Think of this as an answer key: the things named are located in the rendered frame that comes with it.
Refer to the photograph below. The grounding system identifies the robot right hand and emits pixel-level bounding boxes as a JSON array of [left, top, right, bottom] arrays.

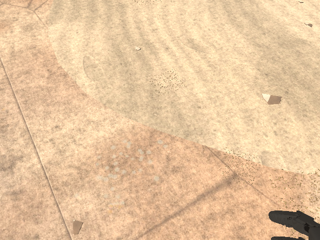
[[268, 210, 320, 240]]

